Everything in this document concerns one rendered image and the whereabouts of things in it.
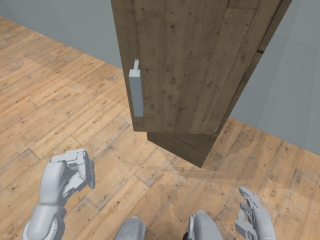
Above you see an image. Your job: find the robot right thigh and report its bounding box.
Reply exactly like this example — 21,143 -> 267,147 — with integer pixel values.
188,213 -> 224,240

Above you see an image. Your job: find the right robot hand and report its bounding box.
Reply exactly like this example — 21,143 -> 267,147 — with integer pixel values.
235,186 -> 277,240

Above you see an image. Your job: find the robot left thigh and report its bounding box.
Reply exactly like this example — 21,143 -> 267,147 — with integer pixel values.
113,218 -> 146,240

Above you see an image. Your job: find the handle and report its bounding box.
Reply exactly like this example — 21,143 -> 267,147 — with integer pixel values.
129,59 -> 144,117

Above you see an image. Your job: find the robot left forearm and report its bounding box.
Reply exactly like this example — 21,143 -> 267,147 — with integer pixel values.
22,203 -> 67,240

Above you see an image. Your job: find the cupboard door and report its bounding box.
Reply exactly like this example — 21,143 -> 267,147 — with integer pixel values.
110,0 -> 280,135

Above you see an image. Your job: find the robot thigh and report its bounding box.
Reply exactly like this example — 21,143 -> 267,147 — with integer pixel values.
188,213 -> 224,240
113,218 -> 146,240

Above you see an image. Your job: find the left robot hand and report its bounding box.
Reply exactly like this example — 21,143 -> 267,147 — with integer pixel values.
39,148 -> 95,207

